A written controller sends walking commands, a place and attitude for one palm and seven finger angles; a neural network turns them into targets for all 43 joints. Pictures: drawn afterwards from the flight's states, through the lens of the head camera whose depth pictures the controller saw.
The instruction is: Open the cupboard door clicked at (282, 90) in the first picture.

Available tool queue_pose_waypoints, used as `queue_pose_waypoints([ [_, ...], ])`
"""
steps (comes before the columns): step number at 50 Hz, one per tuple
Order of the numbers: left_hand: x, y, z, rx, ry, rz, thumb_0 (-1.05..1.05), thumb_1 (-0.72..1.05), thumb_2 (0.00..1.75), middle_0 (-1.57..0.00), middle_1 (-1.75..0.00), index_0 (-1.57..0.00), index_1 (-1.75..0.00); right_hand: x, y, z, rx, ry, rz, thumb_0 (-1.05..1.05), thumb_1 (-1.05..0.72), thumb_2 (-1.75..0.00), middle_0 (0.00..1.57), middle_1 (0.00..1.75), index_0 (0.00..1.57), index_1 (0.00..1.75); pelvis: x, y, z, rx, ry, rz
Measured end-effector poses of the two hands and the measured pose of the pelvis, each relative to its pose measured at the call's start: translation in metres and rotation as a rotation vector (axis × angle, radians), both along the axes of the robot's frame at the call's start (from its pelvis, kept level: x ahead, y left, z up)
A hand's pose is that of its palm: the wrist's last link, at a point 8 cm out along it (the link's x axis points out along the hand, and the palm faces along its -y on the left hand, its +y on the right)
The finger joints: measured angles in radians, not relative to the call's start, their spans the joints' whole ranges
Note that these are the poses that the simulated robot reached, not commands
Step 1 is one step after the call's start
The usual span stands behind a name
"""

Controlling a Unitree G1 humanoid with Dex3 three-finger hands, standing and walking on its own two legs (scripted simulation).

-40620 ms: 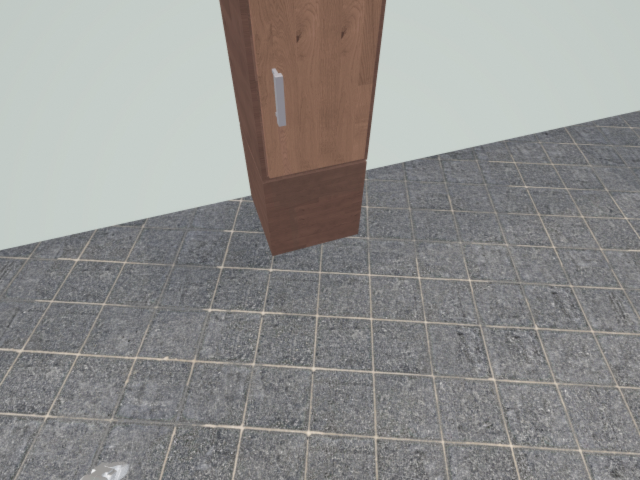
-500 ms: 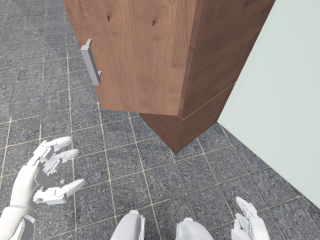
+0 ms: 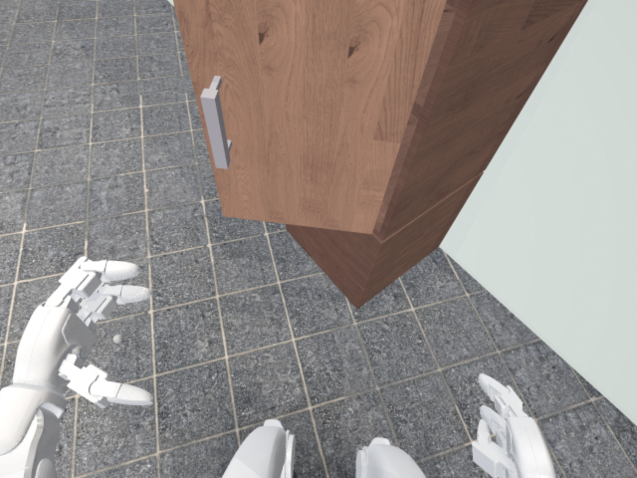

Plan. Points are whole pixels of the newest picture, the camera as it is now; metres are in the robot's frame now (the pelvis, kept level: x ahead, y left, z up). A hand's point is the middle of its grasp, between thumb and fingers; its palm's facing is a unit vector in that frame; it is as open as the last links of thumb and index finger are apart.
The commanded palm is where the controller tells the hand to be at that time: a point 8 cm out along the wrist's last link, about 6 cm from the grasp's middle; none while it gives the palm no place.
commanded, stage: raise the hand with hooked fingers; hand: left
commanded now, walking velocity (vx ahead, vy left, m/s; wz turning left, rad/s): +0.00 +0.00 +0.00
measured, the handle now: (219, 124) +0.62 +0.21 +0.04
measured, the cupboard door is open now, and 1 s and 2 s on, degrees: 46 46 46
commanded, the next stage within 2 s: move the hooked fingers beside the handle in 0.82 s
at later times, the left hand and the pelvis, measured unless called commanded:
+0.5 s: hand (104, 306) +0.29 +0.27 +0.04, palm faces -0.03 -1.00 -0.04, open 14.0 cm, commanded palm +0.26 +0.32 +0.05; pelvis +0.00 +0.00 +0.00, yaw +0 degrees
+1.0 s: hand (122, 303) +0.29 +0.25 +0.04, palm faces -0.02 -1.00 -0.04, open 14.0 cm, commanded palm +0.28 +0.30 +0.05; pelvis +0.01 -0.02 +0.00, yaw +0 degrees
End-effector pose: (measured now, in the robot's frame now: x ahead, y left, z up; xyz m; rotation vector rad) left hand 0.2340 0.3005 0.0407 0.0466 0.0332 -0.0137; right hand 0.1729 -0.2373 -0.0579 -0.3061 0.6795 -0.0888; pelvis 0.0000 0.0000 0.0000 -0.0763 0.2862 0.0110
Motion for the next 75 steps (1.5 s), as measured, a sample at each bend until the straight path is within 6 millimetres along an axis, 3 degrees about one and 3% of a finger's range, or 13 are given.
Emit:
queue_pose_waypoints([
  [8, 0.01, 0.02, 0.003, 0.003, 0.01, 0.006, -0.01, -0.47, 0.31, -0.3, -1.18, -0.29, -1.18, -0.001, 0.011, -0.002, 0.007, 0.024, 0.022, 0.01, -0.9, -0.9, 0.21, 0.3, 0.2, 0.3, -0.001, 0.005, 0.001, -0.003, 0.0, 0.004],
  [19, 0.029, 0.032, 0.009, 0.012, 0.009, -0.004, -0.01, -0.5, 0.3, -0.3, -1.2, -0.3, -1.2, -0.024, -0.009, -0.006, -0.027, 0.099, -0.028, 0.01, -0.9, -0.9, 0.21, 0.3, 0.2, 0.3, 0.0, 0.002, 0.003, -0.002, 0.007, 0.0],
  [29, 0.035, 0.017, 0.002, -0.008, 0.033, -0.017, -0.01, -0.5, 0.3, -0.3, -1.2, -0.29, -1.2, -0.033, -0.026, -0.006, -0.033, 0.119, -0.061, 0.02, -0.9, -0.9, 0.21, 0.3, 0.2, 0.3, 0.004, -0.006, 0.004, 0.006, 0.019, -0.01],
  [51, 0.04, 0.007, 0.007, -0.005, 0.004, 0.002, -0.01, -0.5, 0.3, -0.3, -1.2, -0.3, -1.2, -0.01, -0.026, -0.014, 0.003, 0.081, -0.028, 0.01, -0.9, -0.9, 0.21, 0.3, 0.2, 0.3, 0.007, -0.02, -0.001, 0.012, 0.019, -0.008],
  [61, 0.077, 0.014, 0.004, -0.021, -0.017, -0.012, -0.01, -0.5, 0.3, -0.3, -1.2, -0.3, -1.2, -0.025, -0.035, -0.022, -0.032, 0.139, -0.059, 0.01, -0.9, -0.9, 0.21, 0.3, 0.2, 0.3, 0.003, -0.021, -0.007, 0.006, 0.032, -0.011],
  [75, 0.132, 0.024, -0.002, -0.031, -0.003, -0.013, -0.01, -0.5, 0.3, -0.3, -1.2, -0.3, -1.2, -0.075, -0.041, -0.033, -0.064, 0.305, -0.138, 0.01, -0.9, -0.9, 0.21, 0.3, 0.2, 0.3, 0.002, -0.011, -0.011, -0.002, 0.071, -0.027],
])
